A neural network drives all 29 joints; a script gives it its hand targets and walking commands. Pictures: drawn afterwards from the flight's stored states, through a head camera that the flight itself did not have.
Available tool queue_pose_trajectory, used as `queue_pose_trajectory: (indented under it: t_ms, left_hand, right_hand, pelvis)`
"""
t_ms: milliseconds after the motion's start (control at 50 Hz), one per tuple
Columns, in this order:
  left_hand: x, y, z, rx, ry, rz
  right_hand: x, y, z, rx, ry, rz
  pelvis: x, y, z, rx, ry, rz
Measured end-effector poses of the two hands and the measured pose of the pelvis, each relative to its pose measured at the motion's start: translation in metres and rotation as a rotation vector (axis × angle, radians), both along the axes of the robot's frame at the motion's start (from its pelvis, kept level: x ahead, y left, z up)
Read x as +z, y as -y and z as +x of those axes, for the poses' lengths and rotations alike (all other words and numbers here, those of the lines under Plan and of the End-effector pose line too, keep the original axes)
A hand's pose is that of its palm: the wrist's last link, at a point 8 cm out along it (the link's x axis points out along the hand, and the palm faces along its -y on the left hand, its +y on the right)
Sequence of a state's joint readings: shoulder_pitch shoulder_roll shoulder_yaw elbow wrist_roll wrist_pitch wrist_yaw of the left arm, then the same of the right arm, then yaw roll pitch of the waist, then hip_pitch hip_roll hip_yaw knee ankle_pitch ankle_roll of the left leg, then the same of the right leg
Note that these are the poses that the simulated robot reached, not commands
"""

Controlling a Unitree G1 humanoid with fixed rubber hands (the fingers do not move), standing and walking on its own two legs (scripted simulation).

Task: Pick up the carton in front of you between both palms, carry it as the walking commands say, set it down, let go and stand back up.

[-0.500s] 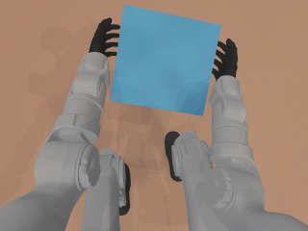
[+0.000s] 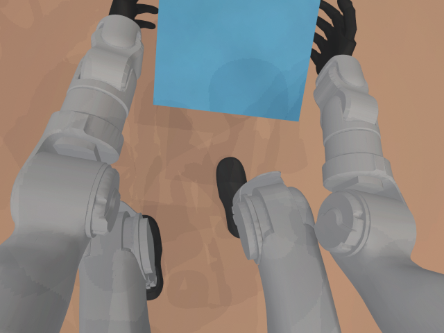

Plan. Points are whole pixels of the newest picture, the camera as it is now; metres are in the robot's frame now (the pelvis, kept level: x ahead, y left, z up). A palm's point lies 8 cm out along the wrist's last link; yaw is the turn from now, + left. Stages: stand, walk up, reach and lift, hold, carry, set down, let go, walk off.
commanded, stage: set down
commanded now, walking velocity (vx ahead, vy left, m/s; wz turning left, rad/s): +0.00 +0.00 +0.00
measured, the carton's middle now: (227, 53) +0.51 -0.13 -0.26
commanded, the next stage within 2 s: none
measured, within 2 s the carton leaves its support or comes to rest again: rests again in 0.74 s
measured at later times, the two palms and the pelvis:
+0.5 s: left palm (122, 21) +0.55 +0.03 -0.18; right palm (331, 51) +0.48 -0.26 -0.15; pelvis +0.00 +0.00 -0.02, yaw +1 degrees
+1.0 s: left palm (129, 22) +0.56 +0.02 -0.20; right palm (331, 50) +0.48 -0.28 -0.17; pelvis +0.00 -0.01 -0.01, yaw +0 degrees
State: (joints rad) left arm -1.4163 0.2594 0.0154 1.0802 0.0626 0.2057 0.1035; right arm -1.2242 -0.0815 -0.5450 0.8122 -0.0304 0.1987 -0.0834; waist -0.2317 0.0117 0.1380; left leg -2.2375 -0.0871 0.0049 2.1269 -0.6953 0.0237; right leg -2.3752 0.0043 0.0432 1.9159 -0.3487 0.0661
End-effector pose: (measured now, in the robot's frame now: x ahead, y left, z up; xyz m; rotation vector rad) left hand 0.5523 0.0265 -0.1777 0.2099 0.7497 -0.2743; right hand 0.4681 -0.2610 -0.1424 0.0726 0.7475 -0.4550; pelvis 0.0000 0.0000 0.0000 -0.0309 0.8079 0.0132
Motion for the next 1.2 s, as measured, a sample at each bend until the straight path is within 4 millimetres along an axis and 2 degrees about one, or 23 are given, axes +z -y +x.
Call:
queue_pose_trajectory:
  t_ms: [400,900,1040,1080,1200]
  left_hand:
    - [-0.003,-0.006,0.001,-0.010,-0.004,-0.034]
    - [-0.018,0.000,0.005,-0.023,0.034,-0.114]
    - [-0.025,0.003,0.004,-0.058,0.048,-0.100]
    - [-0.032,-0.004,0.002,-0.051,0.049,-0.066]
    - [-0.049,-0.050,-0.004,0.019,0.035,0.009]
  right_hand:
    - [-0.004,0.000,0.007,0.026,-0.006,0.000]
    - [-0.024,0.013,0.019,0.037,-0.044,-0.042]
    - [-0.030,0.016,0.011,0.024,-0.048,-0.032]
    - [-0.032,0.018,0.007,0.017,-0.042,-0.033]
    - [-0.050,0.027,-0.020,-0.021,-0.094,-0.031]
  pelvis:
    - [-0.014,-0.002,-0.005,0.029,0.010,-0.012]
    - [-0.014,0.006,0.003,0.020,-0.017,-0.015]
    - [-0.014,0.010,0.003,0.012,-0.009,-0.019]
    - [-0.014,0.011,0.002,0.012,0.002,-0.021]
    - [-0.013,0.013,-0.005,0.018,0.037,-0.017]
